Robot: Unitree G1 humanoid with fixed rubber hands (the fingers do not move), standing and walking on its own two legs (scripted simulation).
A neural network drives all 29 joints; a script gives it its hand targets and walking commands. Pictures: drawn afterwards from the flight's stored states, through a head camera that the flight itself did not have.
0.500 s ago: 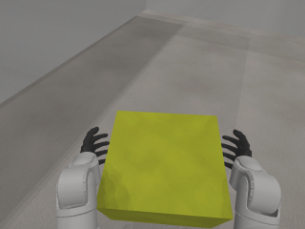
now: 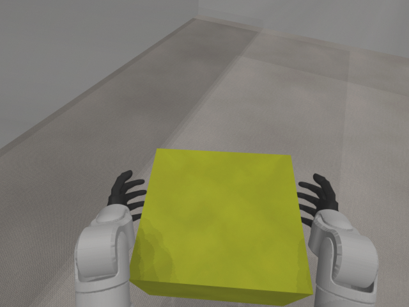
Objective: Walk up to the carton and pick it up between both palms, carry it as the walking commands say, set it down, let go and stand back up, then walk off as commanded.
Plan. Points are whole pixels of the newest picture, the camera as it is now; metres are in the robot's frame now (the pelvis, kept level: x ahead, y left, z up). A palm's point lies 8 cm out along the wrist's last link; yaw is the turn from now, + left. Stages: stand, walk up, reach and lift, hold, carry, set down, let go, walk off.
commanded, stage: carry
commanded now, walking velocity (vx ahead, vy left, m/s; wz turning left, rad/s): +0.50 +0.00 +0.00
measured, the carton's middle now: (219, 226) +0.30 -0.01 +0.01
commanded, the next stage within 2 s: none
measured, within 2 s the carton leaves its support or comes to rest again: neither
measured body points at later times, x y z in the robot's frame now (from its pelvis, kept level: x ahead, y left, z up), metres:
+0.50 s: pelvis +0.32 +0.00 +0.00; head +0.34 +0.01 +0.45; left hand +0.60 +0.17 +0.08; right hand +0.60 -0.18 +0.09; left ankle +0.30 +0.08 -0.70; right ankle +0.31 -0.12 -0.73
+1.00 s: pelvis +0.62 +0.03 -0.01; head +0.62 +0.05 +0.44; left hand +0.89 +0.21 +0.08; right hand +0.90 -0.15 +0.09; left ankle +0.45 +0.10 -0.71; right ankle +0.71 -0.06 -0.73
